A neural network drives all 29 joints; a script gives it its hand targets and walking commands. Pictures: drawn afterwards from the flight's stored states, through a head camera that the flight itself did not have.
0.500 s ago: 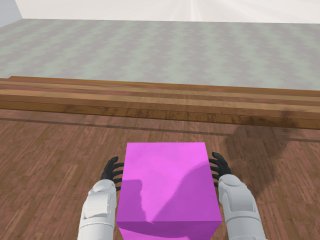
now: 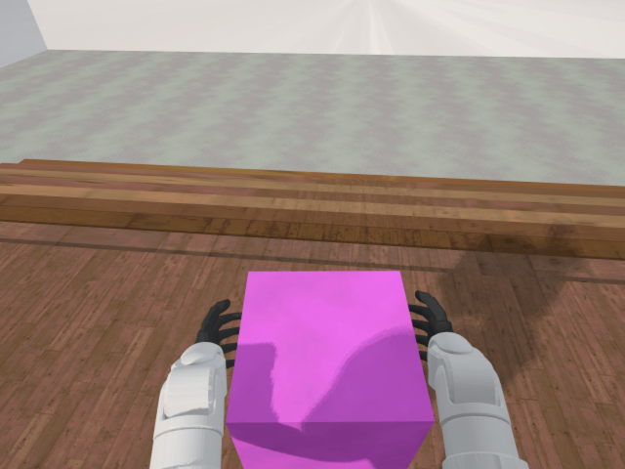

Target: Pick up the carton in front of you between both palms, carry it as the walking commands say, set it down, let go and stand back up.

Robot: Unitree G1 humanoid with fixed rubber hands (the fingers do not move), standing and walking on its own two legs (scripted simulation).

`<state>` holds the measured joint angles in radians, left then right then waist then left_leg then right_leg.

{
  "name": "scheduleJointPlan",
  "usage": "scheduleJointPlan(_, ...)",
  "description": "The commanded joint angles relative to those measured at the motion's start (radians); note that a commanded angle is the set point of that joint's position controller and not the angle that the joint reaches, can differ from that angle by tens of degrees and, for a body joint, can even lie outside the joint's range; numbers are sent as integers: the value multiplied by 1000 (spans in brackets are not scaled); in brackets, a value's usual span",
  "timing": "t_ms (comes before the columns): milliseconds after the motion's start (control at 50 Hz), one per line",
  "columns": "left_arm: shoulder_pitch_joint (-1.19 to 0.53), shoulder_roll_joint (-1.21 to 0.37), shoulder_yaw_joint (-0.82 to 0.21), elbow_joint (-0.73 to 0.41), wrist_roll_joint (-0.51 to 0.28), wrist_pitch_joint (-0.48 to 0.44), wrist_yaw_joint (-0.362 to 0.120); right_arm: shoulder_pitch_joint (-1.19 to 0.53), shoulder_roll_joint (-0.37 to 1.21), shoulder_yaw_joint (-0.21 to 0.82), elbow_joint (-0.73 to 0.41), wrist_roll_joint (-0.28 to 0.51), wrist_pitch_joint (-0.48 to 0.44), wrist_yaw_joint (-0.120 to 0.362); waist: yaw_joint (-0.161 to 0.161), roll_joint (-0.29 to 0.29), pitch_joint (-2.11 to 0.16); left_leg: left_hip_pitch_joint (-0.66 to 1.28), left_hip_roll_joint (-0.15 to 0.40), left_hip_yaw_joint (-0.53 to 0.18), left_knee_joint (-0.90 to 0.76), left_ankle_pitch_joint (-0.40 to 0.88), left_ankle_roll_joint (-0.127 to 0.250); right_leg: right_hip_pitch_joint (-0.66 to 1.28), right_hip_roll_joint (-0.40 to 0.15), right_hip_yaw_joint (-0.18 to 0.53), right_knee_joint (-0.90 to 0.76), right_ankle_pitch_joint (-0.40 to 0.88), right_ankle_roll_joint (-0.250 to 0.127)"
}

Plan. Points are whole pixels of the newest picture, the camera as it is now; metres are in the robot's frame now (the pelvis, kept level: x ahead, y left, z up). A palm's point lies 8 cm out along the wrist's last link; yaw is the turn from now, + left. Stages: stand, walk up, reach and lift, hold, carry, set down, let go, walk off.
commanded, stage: hold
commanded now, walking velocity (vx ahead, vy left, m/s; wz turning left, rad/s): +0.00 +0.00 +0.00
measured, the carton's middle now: (324, 382) +0.28 +0.00 -0.02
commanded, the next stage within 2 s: carry in 0.68 s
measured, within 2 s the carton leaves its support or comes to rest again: neither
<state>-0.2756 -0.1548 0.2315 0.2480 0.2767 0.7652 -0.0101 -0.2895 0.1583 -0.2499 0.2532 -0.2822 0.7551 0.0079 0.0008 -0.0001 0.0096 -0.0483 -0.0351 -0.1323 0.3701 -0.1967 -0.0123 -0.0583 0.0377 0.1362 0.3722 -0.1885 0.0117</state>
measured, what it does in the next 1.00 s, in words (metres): shifts its weight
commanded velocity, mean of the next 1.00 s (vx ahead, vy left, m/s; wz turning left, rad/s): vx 0.18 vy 0.00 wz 0.00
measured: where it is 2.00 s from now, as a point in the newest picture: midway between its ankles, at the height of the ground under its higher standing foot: (314, 397)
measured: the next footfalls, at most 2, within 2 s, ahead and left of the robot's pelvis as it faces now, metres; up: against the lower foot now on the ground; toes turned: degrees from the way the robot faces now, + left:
right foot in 1.20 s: +0.21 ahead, -0.09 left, +0.00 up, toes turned -7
left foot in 1.56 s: +0.55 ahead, +0.12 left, +0.00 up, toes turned +11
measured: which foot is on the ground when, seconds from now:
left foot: down 0.00-1.00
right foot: down 0.00-1.00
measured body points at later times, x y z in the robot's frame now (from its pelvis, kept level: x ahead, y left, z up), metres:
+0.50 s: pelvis +0.01 +0.00 +0.00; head -0.04 +0.00 +0.45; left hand +0.30 +0.15 +0.04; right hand +0.31 -0.15 +0.04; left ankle +0.01 +0.13 -0.75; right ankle +0.02 -0.13 -0.75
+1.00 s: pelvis +0.08 +0.00 -0.02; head +0.03 +0.00 +0.43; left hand +0.36 +0.16 +0.06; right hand +0.37 -0.15 +0.06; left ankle +0.01 +0.14 -0.74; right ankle +0.02 -0.13 -0.75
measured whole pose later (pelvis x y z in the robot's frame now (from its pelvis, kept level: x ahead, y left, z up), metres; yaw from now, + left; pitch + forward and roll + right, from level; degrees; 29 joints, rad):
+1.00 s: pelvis +0.08 +0.00 -0.02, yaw +1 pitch +4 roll +0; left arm -0.17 -0.13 0.10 -0.11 0.15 1.01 0.07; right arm -0.18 0.11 -0.13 -0.11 -0.13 1.01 -0.06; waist 0.00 0.00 -0.19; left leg -0.28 0.04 0.00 0.62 -0.41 -0.03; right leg -0.27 -0.02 0.00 0.60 -0.41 0.02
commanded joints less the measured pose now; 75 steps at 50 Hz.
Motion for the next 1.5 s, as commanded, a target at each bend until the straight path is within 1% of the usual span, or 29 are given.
scheduleJointPlan(0, -556, -913, -545, -38, -261, -41, -234, -508, 924, 551, -2, 258, -24, 240, -1, 1, -204, 8, -56, 68, -60, 67, -2, 28, 54, -70, -56, 70, 5)
scheduleJointPlan(640, -474, -896, -555, -82, -267, -35, -226, -426, 912, 562, -47, 265, -16, 230, 0, 0, -219, 39, -60, 64, -64, 185, -5, 69, 58, -65, -59, 195, 9)
scheduleJointPlan(660, -496, -901, -569, -88, -272, -31, -227, -442, 906, 566, -46, 273, -15, 230, 1, 9, -216, -81, 115, 50, 19, 38, 9, -54, -116, -44, 24, 39, -10)
scheduleJointPlan(700, -494, -901, -594, -125, -291, -30, -222, -447, 919, 596, -84, 291, -12, 225, -1, 5, -206, -173, 97, -7, -30, -404, 26, -151, -94, -5, -17, -405, -20)
scheduleJointPlan(720, -507, -905, -614, -154, -305, -25, -217, -463, 921, 620, -115, 304, -7, 220, -1, 8, -185, -214, 97, -14, -32, -516, 32, -191, -89, -5, -15, -514, -25)
scheduleJointPlan(800, -497, -885, -719, -278, -380, 30, -194, -448, 902, 727, -236, 372, 49, 195, 1, 20, -279, -200, 121, 20, 25, -348, 43, -182, -101, -61, 65, -320, -34)
scheduleJointPlan(860, -486, -838, -779, -365, -425, 116, -176, -432, 859, 783, -325, 417, 131, 176, -1, 2, -273, -259, 136, 24, 66, -416, 51, -207, -139, -24, 57, -410, -54)
scheduleJointPlan(900, -467, -802, -796, -401, -450, 181, -162, -434, 820, 805, -369, 447, 197, 165, 5, -53, -240, -338, 123, 80, 156, -368, 35, -180, -186, 30, 18, -410, -78)
scheduleJointPlan(940, -429, -776, -796, -435, -467, 239, -148, -431, 813, 835, -413, 494, 261, 160, 9, -168, -233, -397, 70, 205, 253, -250, 10, -114, -254, 114, -21, -269, -124)
scheduleJointPlan(960, -412, -779, -803, -463, -480, 266, -142, -420, 817, 849, -436, 518, 287, 158, 7, -174, -226, -402, 62, 232, 212, -233, 6, -92, -262, 102, 7, -150, -135)
scheduleJointPlan(1000, -406, -791, -829, -529, -516, 316, -135, -386, 834, 863, -467, 552, 328, 156, -3, -78, -267, -242, 58, 223, 134, -152, 8, -138, -192, -62, 205, 167, -97)
scheduleJointPlan(1020, -403, -794, -836, -562, -535, 337, -136, -352, 838, 856, -474, 556, 342, 154, -13, 47, -307, -56, 102, 126, 107, -34, 38, -272, -142, -174, 380, 256, -49)
scheduleJointPlan(1040, -402, -803, -849, -596, -556, 360, -140, -291, 837, 843, -478, 548, 355, 149, -32, 243, -342, 161, 226, -62, 79, 255, 100, -514, -90, -270, 577, 158, 6)
scheduleJointPlan(1060, -406, -828, -864, -618, -573, 375, -149, -261, 833, 835, -501, 535, 366, 141, -34, 363, -283, 292, 344, -225, 19, 575, 175, -761, -31, -314, 593, -305, 28)
scheduleJointPlan(1080, -424, -842, -870, -634, -587, 382, -159, -285, 835, 839, -563, 532, 377, 133, -45, 250, -227, 339, 384, -268, 27, 669, 225, -862, -55, -280, 548, -477, 17)
scheduleJointPlan(1100, -412, -849, -859, -642, -595, 389, -163, -315, 877, 852, -607, 547, 391, 129, -50, 156, -227, 364, 388, -232, 31, 655, 224, -867, -71, -273, 450, -509, 9)
scheduleJointPlan(1120, -381, -856, -856, -661, -601, 396, -164, -315, 888, 859, -652, 557, 400, 127, -46, 135, -246, 333, 378, -169, 47, 601, 183, -778, -75, -268, 324, -412, -3)
scheduleJointPlan(1140, -335, -856, -851, -671, -599, 400, -161, -307, 892, 864, -685, 564, 407, 129, -29, 149, -293, 239, 333, -59, 79, 609, 124, -574, -44, -300, 193, -249, -11)
scheduleJointPlan(1160, -324, -859, -848, -682, -588, 402, -155, -315, 881, 872, -705, 574, 416, 132, -2, 141, -372, 80, 254, 117, 173, 610, 68, -229, 4, -352, 33, -65, -19)
scheduleJointPlan(1180, -306, -859, -836, -686, -578, 404, -147, -311, 857, 876, -726, 587, 425, 137, 21, 68, -465, -131, 191, 228, 337, 467, 23, 145, -24, -331, 9, 24, -27)
scheduleJointPlan(1200, -261, -848, -815, -668, -553, 405, -137, -366, 820, 885, -769, 609, 437, 145, 62, -172, -450, -383, 98, 306, 605, 167, -23, 265, -259, 82, -127, -110, -81)
scheduleJointPlan(1220, -287, -836, -800, -683, -532, 407, -128, -408, 813, 903, -775, 632, 450, 155, 30, -326, -402, -654, 11, 246, 734, -278, -16, 383, -433, 395, -137, 262, -222)
scheduleJointPlan(1240, -317, -835, -801, -709, -533, 420, -122, -387, 820, 904, -747, 635, 456, 160, 21, -184, -378, -716, 91, 171, 837, -320, 20, 384, -469, 323, -77, 375, -274)
scheduleJointPlan(1260, -325, -840, -808, -708, -539, 431, -118, -363, 818, 891, -724, 635, 461, 164, 24, -89, -355, -750, 124, 162, 852, -298, 31, 362, -444, 246, -58, 439, -264)
scheduleJointPlan(1280, -330, -839, -815, -713, -546, 438, -119, -342, 827, 883, -696, 631, 465, 164, 22, -25, -345, -766, 147, 156, 779, -241, 34, 352, -415, 171, -81, 364, -219)
scheduleJointPlan(1300, -345, -844, -824, -717, -558, 446, -122, -321, 837, 873, -673, 620, 467, 160, 23, -32, -316, -766, 151, 175, 682, -202, 28, 343, -380, 97, -108, 380, -175)
scheduleJointPlan(1340, -335, -842, -833, -702, -579, 457, -137, -271, 849, 852, -630, 586, 466, 147, 24, -93, -292, -733, 115, 235, 552, -148, 12, 328, -327, -12, -119, 470, -142)
scheduleJointPlan(1420, -309, -832, -841, -675, -602, 458, -173, -212, 866, 831, -603, 517, 456, 122, 20, -139, -227, -577, 57, 332, 259, -7, 12, 179, -260, -187, -135, 494, -123)
scheduleJointPlan(1480, -319, -833, -846, -674, -602, 450, -185, -239, 872, 838, -620, 514, 449, 122, 16, -193, -217, -331, 17, 402, 160, 147, 41, 61, -256, -261, -78, 653, -89)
